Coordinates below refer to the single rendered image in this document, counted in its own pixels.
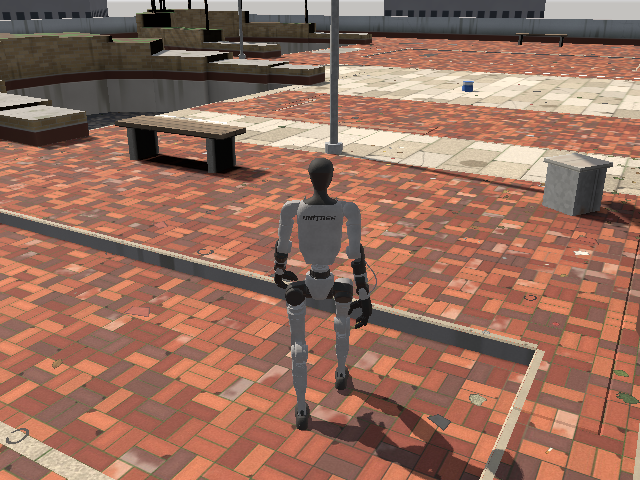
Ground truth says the robot right hand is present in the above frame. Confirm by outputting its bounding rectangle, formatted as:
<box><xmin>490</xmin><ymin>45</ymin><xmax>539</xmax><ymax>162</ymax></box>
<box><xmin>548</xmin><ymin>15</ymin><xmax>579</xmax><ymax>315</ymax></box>
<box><xmin>348</xmin><ymin>297</ymin><xmax>372</xmax><ymax>329</ymax></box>

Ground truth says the robot left thigh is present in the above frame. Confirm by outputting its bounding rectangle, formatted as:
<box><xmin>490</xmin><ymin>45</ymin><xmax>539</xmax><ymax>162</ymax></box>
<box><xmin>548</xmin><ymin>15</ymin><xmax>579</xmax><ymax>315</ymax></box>
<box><xmin>285</xmin><ymin>280</ymin><xmax>308</xmax><ymax>363</ymax></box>

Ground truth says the robot right upper arm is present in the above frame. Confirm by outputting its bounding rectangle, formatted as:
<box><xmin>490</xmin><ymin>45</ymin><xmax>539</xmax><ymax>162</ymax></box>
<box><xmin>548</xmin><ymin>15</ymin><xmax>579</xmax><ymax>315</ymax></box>
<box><xmin>341</xmin><ymin>201</ymin><xmax>361</xmax><ymax>259</ymax></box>

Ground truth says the robot left forearm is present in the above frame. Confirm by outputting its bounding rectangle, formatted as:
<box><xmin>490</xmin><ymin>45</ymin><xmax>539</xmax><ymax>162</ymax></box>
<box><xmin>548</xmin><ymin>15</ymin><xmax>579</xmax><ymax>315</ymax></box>
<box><xmin>274</xmin><ymin>239</ymin><xmax>288</xmax><ymax>275</ymax></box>

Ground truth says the robot head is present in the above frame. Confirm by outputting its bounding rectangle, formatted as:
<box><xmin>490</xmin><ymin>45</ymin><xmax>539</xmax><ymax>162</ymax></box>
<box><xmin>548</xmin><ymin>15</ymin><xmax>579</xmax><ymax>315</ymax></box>
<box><xmin>303</xmin><ymin>158</ymin><xmax>338</xmax><ymax>205</ymax></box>

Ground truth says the robot right forearm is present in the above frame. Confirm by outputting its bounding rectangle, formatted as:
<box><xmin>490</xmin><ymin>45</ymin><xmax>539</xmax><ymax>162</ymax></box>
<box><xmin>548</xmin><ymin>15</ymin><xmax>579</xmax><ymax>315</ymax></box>
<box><xmin>351</xmin><ymin>244</ymin><xmax>370</xmax><ymax>300</ymax></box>

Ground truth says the robot left hand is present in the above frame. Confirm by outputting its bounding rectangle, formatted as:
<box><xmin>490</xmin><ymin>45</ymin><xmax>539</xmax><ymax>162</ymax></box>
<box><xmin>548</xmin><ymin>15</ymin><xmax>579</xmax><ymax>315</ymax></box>
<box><xmin>274</xmin><ymin>270</ymin><xmax>298</xmax><ymax>289</ymax></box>

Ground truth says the robot left upper arm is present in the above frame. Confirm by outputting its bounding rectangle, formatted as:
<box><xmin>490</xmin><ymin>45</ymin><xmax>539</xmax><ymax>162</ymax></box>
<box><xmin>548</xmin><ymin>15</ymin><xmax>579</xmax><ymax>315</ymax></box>
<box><xmin>277</xmin><ymin>200</ymin><xmax>300</xmax><ymax>254</ymax></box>

